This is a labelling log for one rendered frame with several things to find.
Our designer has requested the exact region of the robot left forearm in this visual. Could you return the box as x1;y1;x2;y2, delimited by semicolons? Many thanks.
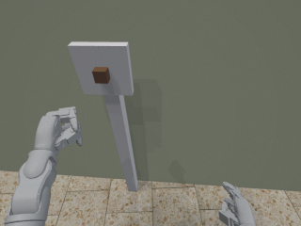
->
4;149;58;226

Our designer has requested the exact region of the left robot hand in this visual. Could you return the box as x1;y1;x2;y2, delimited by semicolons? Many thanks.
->
34;106;83;156

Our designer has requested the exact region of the right robot hand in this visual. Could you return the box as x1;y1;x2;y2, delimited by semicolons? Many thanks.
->
218;182;257;226

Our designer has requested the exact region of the panel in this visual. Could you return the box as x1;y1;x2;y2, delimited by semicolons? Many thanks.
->
68;41;138;192

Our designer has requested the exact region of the button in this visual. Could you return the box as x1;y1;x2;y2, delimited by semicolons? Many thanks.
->
92;67;111;84

